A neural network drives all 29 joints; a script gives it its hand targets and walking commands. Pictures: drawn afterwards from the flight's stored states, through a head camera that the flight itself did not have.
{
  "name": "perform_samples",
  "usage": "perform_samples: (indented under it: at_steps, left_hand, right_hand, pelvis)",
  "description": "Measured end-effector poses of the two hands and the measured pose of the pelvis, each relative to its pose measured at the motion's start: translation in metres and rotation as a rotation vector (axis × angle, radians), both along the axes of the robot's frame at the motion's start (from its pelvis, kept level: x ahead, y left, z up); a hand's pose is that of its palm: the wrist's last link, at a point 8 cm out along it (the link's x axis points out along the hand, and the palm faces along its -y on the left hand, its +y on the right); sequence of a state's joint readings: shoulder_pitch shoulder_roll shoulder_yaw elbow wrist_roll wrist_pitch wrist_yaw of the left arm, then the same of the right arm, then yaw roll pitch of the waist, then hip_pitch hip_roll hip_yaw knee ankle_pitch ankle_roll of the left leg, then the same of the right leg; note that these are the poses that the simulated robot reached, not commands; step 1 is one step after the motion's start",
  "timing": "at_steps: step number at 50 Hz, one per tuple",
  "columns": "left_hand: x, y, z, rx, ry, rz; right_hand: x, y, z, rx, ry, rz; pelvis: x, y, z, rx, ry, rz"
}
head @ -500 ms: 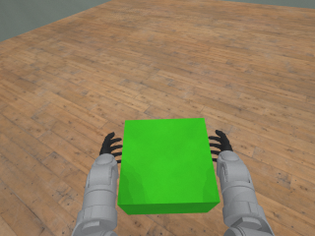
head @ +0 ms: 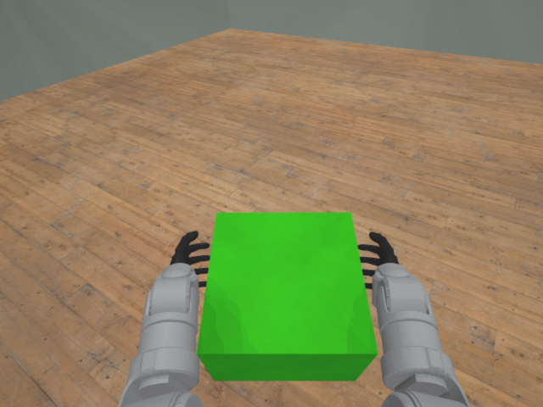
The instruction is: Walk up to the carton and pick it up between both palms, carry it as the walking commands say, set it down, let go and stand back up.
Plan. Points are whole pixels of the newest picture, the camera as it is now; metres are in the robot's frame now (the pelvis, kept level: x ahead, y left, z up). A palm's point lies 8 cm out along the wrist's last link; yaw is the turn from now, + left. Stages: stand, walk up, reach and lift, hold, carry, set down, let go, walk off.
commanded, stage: reach and lift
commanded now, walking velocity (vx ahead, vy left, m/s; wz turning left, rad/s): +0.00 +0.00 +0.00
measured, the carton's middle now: (284, 294) +0.33 +0.01 -0.02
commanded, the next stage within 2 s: hold in 0.82 s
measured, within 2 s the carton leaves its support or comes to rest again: neither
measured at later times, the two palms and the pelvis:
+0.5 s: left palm (185, 273) +0.31 +0.16 +0.06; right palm (390, 281) +0.31 -0.16 +0.05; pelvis +0.02 +0.01 +0.00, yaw +0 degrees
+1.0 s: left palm (185, 277) +0.31 +0.17 +0.06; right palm (390, 287) +0.30 -0.16 +0.05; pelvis +0.02 +0.01 +0.01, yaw -1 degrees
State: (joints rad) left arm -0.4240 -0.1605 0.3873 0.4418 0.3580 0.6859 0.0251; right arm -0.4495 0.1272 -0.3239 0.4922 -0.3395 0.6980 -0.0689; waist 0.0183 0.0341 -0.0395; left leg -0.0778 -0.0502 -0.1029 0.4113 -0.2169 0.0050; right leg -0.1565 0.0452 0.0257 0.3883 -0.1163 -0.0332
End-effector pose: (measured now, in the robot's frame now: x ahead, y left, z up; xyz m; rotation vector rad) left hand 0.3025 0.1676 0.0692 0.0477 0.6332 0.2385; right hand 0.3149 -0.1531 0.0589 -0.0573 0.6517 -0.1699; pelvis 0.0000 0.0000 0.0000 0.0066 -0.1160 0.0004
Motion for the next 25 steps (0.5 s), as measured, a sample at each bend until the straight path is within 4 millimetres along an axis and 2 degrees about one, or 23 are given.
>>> perform_samples:
  at_steps: [25]
  left_hand:
    - [0.007, -0.003, -0.005, -0.002, 0.005, -0.049]
  right_hand:
    - [-0.004, -0.005, -0.009, 0.009, 0.010, -0.029]
  pelvis:
    - [0.017, 0.005, 0.005, 0.000, 0.009, -0.006]
